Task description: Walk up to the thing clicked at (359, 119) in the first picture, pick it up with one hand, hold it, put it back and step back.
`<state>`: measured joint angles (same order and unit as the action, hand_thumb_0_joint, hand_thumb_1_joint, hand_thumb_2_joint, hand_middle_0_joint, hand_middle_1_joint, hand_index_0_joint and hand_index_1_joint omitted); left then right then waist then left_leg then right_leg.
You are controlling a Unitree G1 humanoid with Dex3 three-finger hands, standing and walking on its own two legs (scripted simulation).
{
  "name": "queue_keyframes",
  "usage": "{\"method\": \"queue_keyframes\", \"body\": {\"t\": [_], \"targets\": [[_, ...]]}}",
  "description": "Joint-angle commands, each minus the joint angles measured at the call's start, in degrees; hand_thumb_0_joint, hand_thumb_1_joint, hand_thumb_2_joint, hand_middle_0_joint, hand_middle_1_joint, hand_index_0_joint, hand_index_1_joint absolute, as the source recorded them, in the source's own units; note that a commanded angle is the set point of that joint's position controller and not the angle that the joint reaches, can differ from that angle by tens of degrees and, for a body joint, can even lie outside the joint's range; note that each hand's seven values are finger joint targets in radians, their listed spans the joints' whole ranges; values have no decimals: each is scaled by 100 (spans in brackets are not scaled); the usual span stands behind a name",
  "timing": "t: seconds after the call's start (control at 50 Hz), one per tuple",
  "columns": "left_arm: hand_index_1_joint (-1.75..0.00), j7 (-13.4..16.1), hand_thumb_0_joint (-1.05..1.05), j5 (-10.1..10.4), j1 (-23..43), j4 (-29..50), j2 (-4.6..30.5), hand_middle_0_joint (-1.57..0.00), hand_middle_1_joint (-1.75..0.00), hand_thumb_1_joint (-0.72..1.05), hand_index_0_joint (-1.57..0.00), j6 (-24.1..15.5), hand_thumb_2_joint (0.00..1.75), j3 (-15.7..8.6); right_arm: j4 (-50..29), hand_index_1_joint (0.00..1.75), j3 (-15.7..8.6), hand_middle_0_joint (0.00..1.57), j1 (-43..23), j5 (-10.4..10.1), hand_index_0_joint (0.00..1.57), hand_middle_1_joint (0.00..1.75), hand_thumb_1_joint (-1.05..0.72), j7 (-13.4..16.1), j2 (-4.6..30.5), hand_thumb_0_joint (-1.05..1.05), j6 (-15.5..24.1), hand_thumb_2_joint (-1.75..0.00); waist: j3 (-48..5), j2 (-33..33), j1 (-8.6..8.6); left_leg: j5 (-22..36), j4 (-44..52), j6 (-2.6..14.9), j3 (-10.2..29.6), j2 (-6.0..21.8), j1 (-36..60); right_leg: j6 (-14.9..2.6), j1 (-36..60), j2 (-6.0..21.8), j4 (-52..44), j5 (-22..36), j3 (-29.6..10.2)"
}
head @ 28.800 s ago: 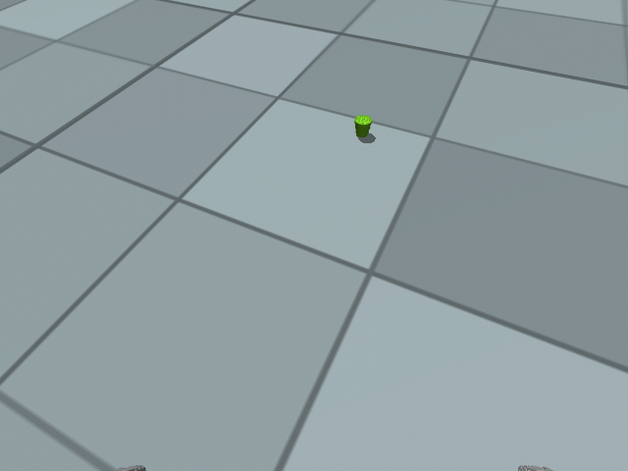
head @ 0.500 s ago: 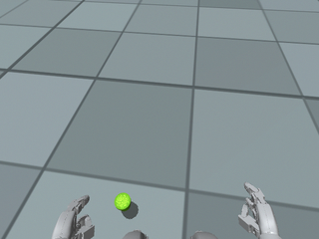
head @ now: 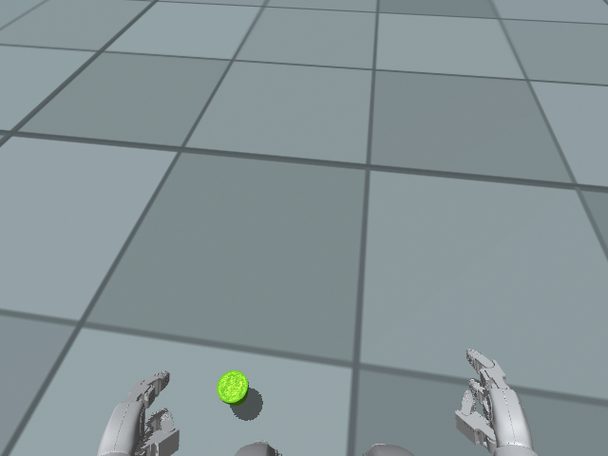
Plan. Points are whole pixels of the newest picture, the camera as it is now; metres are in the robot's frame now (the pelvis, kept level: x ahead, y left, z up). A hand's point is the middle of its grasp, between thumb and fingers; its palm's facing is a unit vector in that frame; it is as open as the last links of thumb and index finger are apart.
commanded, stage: home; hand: left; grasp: from above
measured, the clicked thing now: (234, 390) +0.39 +0.22 -0.67
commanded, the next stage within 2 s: stand in 0.26 s
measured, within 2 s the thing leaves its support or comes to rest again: neither
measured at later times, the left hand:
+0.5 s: hand (158, 453) +0.15 +0.21 -0.08, palm faces +0.02 -0.95 -0.31, open 7.4 cm
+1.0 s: hand out of the picture +0.02 +0.25 -0.11, palm faces +0.06 -0.95 -0.31, open 7.4 cm
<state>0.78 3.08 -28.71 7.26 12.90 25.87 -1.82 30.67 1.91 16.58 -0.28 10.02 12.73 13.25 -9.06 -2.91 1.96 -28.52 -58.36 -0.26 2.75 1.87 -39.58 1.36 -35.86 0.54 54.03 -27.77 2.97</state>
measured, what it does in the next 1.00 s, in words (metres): rises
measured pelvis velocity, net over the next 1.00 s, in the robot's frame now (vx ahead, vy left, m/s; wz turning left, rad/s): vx -0.01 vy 0.02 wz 0.02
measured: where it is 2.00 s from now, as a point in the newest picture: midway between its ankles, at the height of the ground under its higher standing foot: outside the picture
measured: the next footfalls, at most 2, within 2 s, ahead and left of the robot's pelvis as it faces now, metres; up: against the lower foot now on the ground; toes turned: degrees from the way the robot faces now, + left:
none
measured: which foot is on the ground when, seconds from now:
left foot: down 0.00-1.00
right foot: down 0.00-1.00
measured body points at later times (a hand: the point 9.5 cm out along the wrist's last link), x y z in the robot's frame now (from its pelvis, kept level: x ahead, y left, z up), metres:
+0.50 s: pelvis -0.01 +0.00 +0.02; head +0.01 +0.01 +0.46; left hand +0.15 +0.26 -0.06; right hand +0.14 -0.25 -0.09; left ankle +0.01 +0.12 -0.68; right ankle -0.01 -0.14 -0.68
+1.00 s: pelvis -0.01 +0.02 +0.06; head -0.02 +0.02 +0.51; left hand +0.02 +0.30 -0.08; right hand +0.07 -0.25 -0.08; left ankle +0.01 +0.12 -0.68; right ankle -0.01 -0.14 -0.68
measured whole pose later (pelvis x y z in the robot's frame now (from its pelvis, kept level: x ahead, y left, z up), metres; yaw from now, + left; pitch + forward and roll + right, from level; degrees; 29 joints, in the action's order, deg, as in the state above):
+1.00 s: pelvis -0.01 +0.02 +0.06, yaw +1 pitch -4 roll +0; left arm 1.5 -2.0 -12.5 -61.3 15.8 1.4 -2.5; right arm 60.6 -2.0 10.2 1.9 1.1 15.3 0.5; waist 3.6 0.1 -1.6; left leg -12.9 -26.3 1.8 0.6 -2.0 -9.0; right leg 3.3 -6.5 4.2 24.5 -13.5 1.7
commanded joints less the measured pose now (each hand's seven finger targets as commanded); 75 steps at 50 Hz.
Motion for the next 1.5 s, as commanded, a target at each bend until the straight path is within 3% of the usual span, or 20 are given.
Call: {"method": "queue_keyframes", "body": {"t": [0.0, 0.32, 0.34, 0.36, 0.38, 0.4, 0.42, 0.48, 0.56, 0.62, 0.66, 0.76, 0.8, 0.88, 0.94, 0.98, 1.1, 1.24, 1.34, 1.48], "targets": [[-30, 81, 0, -47, 210, 1216, 594, -20, -30, 90, -20, -325, 90, -306, -955, 30, -314, 20, -422, -11, 20, 30, -90, 81, 667, 0, 296, -90, -453, 3, 12, 1436, 961, 67, -28, -131, 567, -140, 187, -170, -822, 1264, 121], [-30, 92, 0, -37, 54, 1014, 583, -20, -30, 90, -20, -301, 90, -354, -989, 30, -324, 20, -402, -17, 20, 30, -90, 88, 668, 0, 279, -90, -464, 143, 36, 1296, 925, 92, -43, -137, 513, -124, 174, -173, -853, 1147, 116], [-30, 312, 0, -702, 1789, -997, 1118, -20, -30, 90, -20, -1481, 90, -319, 408, 30, -531, 20, -754, 715, 20, 30, -90, -253, 1285, 0, -346, -90, 936, 578, -385, 2010, 1346, 346, 112, -54, 350, -329, 1296, 381, -1247, 1002, -369], [-30, 274, 0, -755, 1398, -1889, 1176, -20, -30, 90, -20, -1857, 90, -427, 452, 30, -609, 20, -687, 668, 20, 30, -90, -428, 1320, 0, -547, -90, 415, 870, -295, 2031, 1364, 405, 8, -79, 821, -572, 1346, 478, -1353, 937, -772], [-30, 233, 0, -686, 1310, -2048, 1198, -20, -30, 90, -20, -2046, 90, -408, 324, 30, -654, 20, -722, 731, 20, 30, -90, -513, 1380, 0, -639, -90, 435, 707, -225, 2037, 1392, 428, 112, -65, 1109, -610, 1033, 415, -1475, 1020, -870], [-30, 223, 0, -726, 1249, -2350, 1286, -20, -30, 90, -20, -2180, 90, -331, 442, 30, -665, 20, -745, 634, 20, 30, -90, -610, 1369, 0, -675, -90, 295, 459, -318, 2188, 1499, 415, 227, -48, 1303, -569, 1385, 424, -1335, 1360, -767], [-30, 192, 0, -714, 1424, -2590, 1243, -20, -30, 90, -20, -2257, 90, -321, 658, 30, -633, 20, -656, 486, 20, 30, -90, -711, 1274, 0, -687, -90, 124, 239, -314, 2322, 1655, 403, 203, -27, 1519, -509, 1586, 464, -1200, 1726, -734], [-30, 170, 0, -592, 1659, -3350, 1199, -20, -30, 90, -20, -2316, 90, -373, 884, 30, -670, 20, -842, 311, 20, 30, -90, -883, 1190, 0, -778, -90, 200, 575, -396, 1845, 1837, 389, 189, -78, 1720, -377, 1621, 500, -1668, 1230, -699], [-30, 181, 0, -591, 1917, -4203, 1179, -20, -30, 90, -20, -2506, 90, -366, 1341, 30, -690, 20, -785, 334, 20, 30, -90, -912, 1203, 0, -896, -90, 308, 339, -313, 1981, 2174, 407, 251, -7, 2241, -291, 1713, 536, -2015, 1436, -659], [-30, 177, 0, -574, 1937, -4766, 1109, -20, -30, 90, -20, -2557, 90, -351, 1548, 30, -682, 20, -862, 350, 20, 30, -90, -888, 1218, 0, -984, -90, 784, 137, -336, 1289, 2885, 429, 571, 159, 2013, -222, 1907, 404, -2247, 1092, -458], [-30, 163, 0, -549, 1868, -5086, 1091, -20, -30, 90, -20, -2588, 90, -332, 1728, 30, -667, 20, -850, 326, 20, 30, -90, -867, 1275, 0, -991, -90, 722, 65, -371, 1808, 3062, 398, 614, 222, 2220, -213, 2223, 407, -2320, 1526, -418], [-30, 178, 0, -505, 1869, -5758, 1209, -20, -30, 90, -20, -2616, 90, -318, 2144, 30, -663, 20, -817, 265, 20, 30, -90, -800, 1364, 0, -1067, -90, 857, 116, -311, 2322, 3448, 305, 582, 266, 2661, -197, 2609, 495, -2816, 1872, -423], [-30, 175, 0, -489, 1866, -5970, 1175, -20, -30, 90, -20, -2590, 90, -291, 2272, 30, -670, 20, -837, 250, 20, 30, -90, -787, 1423, 0, -1092, -90, 899, -49, -306, 1968, 3777, 307, 684, 335, 2762, -164, 2677, 461, -2908, 1741, -347], [-30, 170, 0, -514, 1775, -6374, 1208, -20, -30, 90, -20, -2602, 90, -251, 2493, 30, -664, 20, -918, 214, 20, 30, -90, -782, 1412, 0, -1134, -90, 1116, 99, -335, 1863, 4000, 255, 673, 333, 2837, -128, 2805, 509, -3177, 1723, -334], [-30, 171, 0, -518, 1872, -6529, 1285, -20, -30, 90, -20, -2636, 90, -240, 2640, 30, -665, 20, -863, 191, 20, 30, -90, -788, 1392, 0, -1148, -90, 1076, 284, -273, 2197, 3964, 222, 536, 279, 3050, -144, 2877, 602, -3393, 1818, -421], [-30, 160, 0, -513, 1886, -6635, 1252, -20, -30, 90, -20, -2628, 90, -201, 2724, 30, -650, 20, -881, 190, 20, 30, -90, -794, 1398, 0, -1175, -90, 1251, 223, -255, 1827, 4105, 200, 564, 270, 2906, -117, 2854, 571, -3495, 1599, -384], [-30, 152, 0, -508, 1937, -6818, 1321, -20, -30, 90, -20, -2640, 90, -207, 2868, 30, -636, 20, -938, 190, 20, 30, -90, -818, 1421, 0, -1195, -90, 1219, 205, -270, 1601, 4274, 212, 571, 296, 2843, -115, 3027, 618, -3582, 1616, -398], [-30, 139, 0, -489, 2017, -6895, 1415, -20, -30, 90, -20, -2685, 90, -206, 2941, 30, -599, 20, -1014, 165, 20, 30, -90, -848, 1464, 0, -1189, -90, 1173, 291, -261, 1877, 4223, 201, 502, 290, 3033, -110, 2991, 664, -3770, 1695, -459], [-30, 129, 0, -488, 2025, -6969, 1453, -20, -30, 90, -20, -2673, 90, -204, 2989, 30, -566, 20, -1085, 161, 20, 30, -90, -865, 1459, 0, -1210, -90, 1361, 359, -281, 1689, 4261, 173, 518, 310, 2942, -116, 2869, 634, -3839, 1372, -441], [-30, 110, 0, -457, 2118, -6989, 1539, -20, -30, 90, -20, -2696, 90, -215, 3058, 30, -541, 20, -1056, 153, 20, 30, -90, -865, 1554, 0, -1216, -90, 1217, 259, -246, 1768, 4228, 178, 468, 333, 2991, -136, 2985, 671, -3918, 1511, -522]]}}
